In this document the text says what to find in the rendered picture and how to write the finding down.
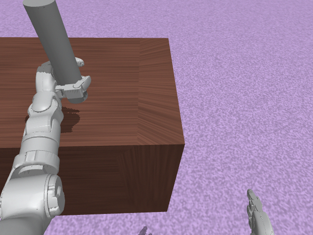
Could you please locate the right robot hand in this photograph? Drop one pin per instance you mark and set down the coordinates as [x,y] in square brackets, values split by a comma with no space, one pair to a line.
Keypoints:
[258,220]

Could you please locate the can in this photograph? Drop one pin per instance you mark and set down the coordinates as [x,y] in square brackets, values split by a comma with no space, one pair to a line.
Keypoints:
[48,24]

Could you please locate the left robot arm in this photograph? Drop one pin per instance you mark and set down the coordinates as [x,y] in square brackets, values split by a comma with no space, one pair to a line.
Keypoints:
[33,193]

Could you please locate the left robot hand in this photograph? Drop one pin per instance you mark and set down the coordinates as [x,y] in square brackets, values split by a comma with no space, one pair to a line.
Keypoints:
[46,80]

